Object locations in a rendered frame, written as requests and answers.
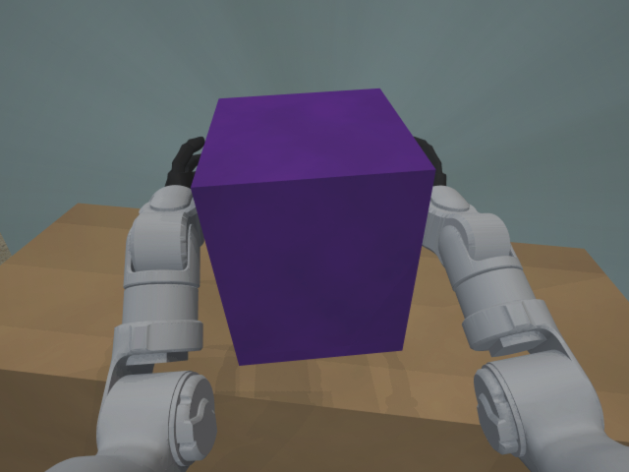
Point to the robot right upper arm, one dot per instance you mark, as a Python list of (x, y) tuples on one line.
[(539, 407)]

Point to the left robot hand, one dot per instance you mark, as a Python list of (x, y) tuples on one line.
[(184, 163)]

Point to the pedestal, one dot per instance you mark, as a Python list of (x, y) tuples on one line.
[(415, 410)]

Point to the robot right forearm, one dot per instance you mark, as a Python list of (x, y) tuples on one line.
[(502, 314)]

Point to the robot left upper arm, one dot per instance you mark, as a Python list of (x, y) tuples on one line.
[(160, 422)]

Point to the right robot hand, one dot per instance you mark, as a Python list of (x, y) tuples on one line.
[(439, 178)]

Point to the robot left forearm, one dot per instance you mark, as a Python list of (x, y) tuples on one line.
[(161, 280)]

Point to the carton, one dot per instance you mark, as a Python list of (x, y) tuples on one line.
[(313, 208)]

